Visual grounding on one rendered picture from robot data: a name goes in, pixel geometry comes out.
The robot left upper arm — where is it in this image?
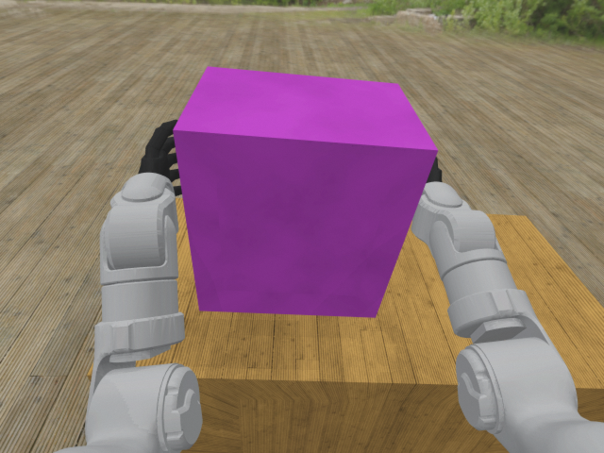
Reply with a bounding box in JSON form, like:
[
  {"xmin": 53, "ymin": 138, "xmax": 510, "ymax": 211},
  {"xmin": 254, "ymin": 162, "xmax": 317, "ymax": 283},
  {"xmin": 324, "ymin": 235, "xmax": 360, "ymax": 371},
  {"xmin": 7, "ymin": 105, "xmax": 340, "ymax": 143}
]
[{"xmin": 54, "ymin": 363, "xmax": 203, "ymax": 453}]

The carton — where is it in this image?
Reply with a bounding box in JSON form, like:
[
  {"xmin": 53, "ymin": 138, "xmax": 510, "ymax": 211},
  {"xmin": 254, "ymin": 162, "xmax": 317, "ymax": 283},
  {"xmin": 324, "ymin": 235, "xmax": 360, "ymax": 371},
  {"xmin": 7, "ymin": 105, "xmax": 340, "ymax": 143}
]
[{"xmin": 173, "ymin": 66, "xmax": 438, "ymax": 318}]

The left robot hand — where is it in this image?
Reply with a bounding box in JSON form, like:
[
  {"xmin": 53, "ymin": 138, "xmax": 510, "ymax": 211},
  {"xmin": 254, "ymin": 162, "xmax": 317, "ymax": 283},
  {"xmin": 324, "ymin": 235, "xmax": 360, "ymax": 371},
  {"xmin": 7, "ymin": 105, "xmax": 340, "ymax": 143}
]
[{"xmin": 138, "ymin": 120, "xmax": 182, "ymax": 196}]

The pedestal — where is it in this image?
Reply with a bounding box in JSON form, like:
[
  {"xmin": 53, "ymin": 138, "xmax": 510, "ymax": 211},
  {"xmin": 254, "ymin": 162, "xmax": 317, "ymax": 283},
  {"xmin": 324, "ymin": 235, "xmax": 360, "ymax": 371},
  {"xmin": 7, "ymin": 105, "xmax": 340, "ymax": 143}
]
[{"xmin": 87, "ymin": 198, "xmax": 604, "ymax": 453}]

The right robot forearm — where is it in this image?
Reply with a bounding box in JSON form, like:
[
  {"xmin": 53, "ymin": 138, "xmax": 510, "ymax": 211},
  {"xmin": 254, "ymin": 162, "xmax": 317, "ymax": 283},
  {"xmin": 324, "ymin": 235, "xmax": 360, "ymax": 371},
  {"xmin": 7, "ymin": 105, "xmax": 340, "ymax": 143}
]
[{"xmin": 411, "ymin": 182, "xmax": 578, "ymax": 409}]

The left robot forearm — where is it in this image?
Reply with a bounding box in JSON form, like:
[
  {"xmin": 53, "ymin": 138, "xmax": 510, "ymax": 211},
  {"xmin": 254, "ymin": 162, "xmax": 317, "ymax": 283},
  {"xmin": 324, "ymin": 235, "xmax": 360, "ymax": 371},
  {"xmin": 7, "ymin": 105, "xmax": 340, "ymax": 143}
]
[{"xmin": 85, "ymin": 173, "xmax": 185, "ymax": 442}]

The right robot hand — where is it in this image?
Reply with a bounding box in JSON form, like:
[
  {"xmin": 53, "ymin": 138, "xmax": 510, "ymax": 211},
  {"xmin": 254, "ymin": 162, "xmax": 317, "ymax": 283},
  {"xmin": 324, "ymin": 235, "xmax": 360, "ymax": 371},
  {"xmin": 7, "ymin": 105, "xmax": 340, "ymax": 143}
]
[{"xmin": 427, "ymin": 158, "xmax": 442, "ymax": 183}]

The robot right upper arm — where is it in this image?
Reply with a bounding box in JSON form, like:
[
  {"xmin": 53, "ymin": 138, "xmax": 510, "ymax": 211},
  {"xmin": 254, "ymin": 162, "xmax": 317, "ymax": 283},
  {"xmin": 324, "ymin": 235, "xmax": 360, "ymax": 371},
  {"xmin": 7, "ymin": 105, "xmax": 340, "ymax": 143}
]
[{"xmin": 456, "ymin": 337, "xmax": 604, "ymax": 453}]

